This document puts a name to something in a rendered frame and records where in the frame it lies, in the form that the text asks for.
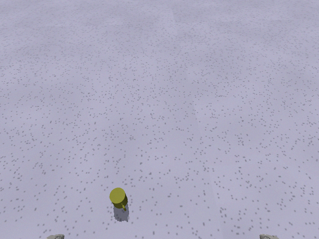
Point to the mug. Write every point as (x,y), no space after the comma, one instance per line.
(118,198)

